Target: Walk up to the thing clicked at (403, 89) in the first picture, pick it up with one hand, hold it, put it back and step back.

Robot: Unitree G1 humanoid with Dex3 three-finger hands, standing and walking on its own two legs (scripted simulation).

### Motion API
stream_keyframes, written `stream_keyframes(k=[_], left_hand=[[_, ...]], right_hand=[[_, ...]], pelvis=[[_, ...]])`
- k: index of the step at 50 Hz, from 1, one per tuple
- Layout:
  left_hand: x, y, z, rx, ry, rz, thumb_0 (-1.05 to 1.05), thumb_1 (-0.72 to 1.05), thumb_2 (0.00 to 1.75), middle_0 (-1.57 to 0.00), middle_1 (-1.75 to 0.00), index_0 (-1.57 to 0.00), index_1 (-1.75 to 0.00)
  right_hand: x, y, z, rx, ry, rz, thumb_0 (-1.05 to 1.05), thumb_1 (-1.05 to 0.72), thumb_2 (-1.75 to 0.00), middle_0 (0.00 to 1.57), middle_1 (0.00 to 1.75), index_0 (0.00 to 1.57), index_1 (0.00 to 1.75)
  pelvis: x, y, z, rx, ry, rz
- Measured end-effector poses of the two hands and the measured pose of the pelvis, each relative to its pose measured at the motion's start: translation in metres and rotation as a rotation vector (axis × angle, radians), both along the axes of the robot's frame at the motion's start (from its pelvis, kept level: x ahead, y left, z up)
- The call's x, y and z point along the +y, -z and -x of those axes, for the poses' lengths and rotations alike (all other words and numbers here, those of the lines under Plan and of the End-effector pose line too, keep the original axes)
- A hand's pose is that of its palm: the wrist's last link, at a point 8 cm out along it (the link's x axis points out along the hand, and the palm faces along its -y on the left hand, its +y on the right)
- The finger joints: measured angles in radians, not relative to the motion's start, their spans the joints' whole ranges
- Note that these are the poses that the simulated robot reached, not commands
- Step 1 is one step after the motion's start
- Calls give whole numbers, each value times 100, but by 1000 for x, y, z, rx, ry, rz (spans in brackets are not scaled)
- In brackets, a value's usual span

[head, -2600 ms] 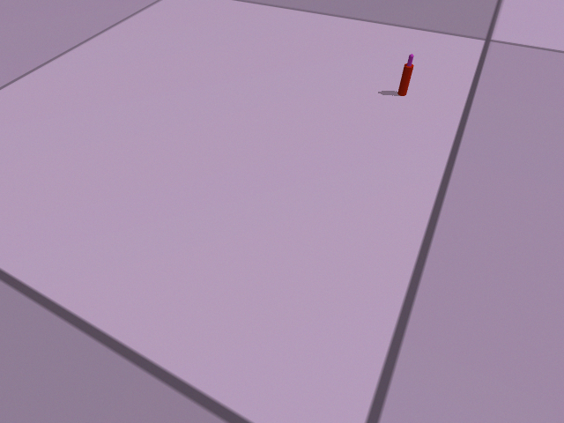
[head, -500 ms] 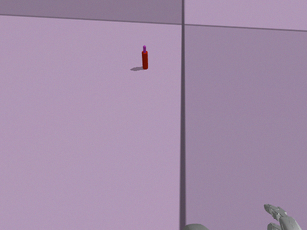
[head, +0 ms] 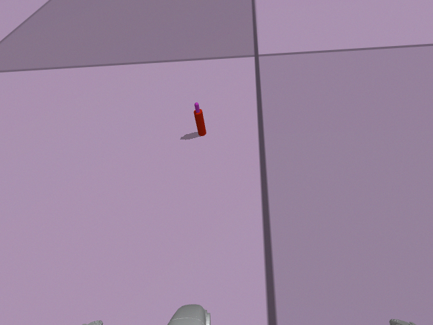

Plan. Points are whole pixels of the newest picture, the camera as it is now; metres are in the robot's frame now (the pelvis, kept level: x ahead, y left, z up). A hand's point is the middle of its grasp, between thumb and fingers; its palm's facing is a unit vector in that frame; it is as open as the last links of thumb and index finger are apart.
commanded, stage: walk up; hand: left
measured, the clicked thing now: (199, 118) +1.34 +0.25 -0.64
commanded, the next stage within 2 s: none
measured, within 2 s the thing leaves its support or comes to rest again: neither
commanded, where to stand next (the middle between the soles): +1.04 +0.08 m, yaw +2 degrees
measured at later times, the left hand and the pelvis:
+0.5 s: hand (105, 238) +0.33 +0.35 -0.14, palm faces -0.04 -0.95 -0.32, open 7.4 cm; pelvis +0.25 +0.07 +0.01, yaw +0 degrees
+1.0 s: hand (138, 166) +0.54 +0.29 -0.11, palm faces +0.00 -0.92 -0.39, open 7.3 cm; pelvis +0.46 +0.03 +0.01, yaw +0 degrees
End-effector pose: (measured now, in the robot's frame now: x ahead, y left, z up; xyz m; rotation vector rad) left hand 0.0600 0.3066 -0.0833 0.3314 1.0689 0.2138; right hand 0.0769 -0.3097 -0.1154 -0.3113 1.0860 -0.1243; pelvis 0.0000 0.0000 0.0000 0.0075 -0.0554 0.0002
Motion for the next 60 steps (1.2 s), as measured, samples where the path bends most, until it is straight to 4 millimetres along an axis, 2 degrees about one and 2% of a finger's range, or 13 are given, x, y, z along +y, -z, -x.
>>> stream_keyframes(k=[6,10,13,17,21,26,34,37,40,43,49,55,60], left_hand=[[22,8,-15,98,-39,3,1,90,90,-21,-30,-21,-30],[48,22,-45,119,-63,3,1,90,90,-21,-30,-21,-30],[71,40,-76,140,-72,3,1,90,90,-21,-30,-21,-30],[82,47,-131,166,-42,14,1,91,90,-20,-30,-20,-30],[84,36,-199,112,13,36,1,91,90,-20,-30,-20,-30],[84,23,-275,40,49,45,1,91,90,-20,-30,-20,-30],[62,13,-387,15,111,22,1,91,90,-20,-30,-20,-30],[48,14,-430,-15,117,-3,1,91,90,-20,-30,-20,-30],[34,9,-461,-66,111,-18,1,91,90,-20,-30,-21,-30],[26,-1,-472,-90,72,-17,1,91,90,-20,-30,-21,-30],[28,-9,-467,-17,20,-28,1,91,90,-21,-30,-21,-30],[46,-2,-470,36,-32,-23,1,90,90,-21,-30,-21,-30],[71,17,-482,70,-79,-4,1,90,90,-21,-30,-21,-30]], right_hand=[[8,-16,-78,-15,-36,26,1,-91,-90,20,30,20,30],[19,-20,-129,8,-59,67,1,-91,-90,20,30,20,30],[33,-20,-170,-3,-61,99,1,-91,-90,20,30,20,30],[53,-28,-206,-65,-32,108,1,-91,-90,20,30,20,30],[66,-40,-218,-55,19,98,1,-90,-90,20,30,20,30],[69,-38,-228,13,57,90,1,-90,-90,21,30,20,30],[53,-8,-264,102,110,51,1,-90,-90,21,30,20,30],[40,11,-289,128,120,36,1,-90,-90,21,30,20,30],[34,23,-322,145,104,21,1,-90,-90,21,30,20,30],[33,18,-362,129,64,5,1,-91,-90,20,30,20,30],[28,0,-441,27,29,2,1,-91,-90,20,30,20,30],[29,-11,-492,46,-8,36,1,-91,-90,20,30,20,30],[46,-17,-540,73,-54,73,1,-91,-90,20,30,20,30]], pelvis=[[13,-2,-59,23,-7,36],[29,5,-105,35,-20,59],[45,16,-143,40,-32,46],[63,14,-181,28,-15,37],[70,0,-217,16,-10,29],[73,-6,-262,5,-2,8],[60,3,-337,10,11,-30],[48,14,-371,20,4,-32],[37,17,-396,9,-2,-7],[31,9,-417,-4,-2,-27],[29,-5,-455,-15,4,-10],[38,-5,-494,-7,-31,24],[53,2,-532,3,-55,52]])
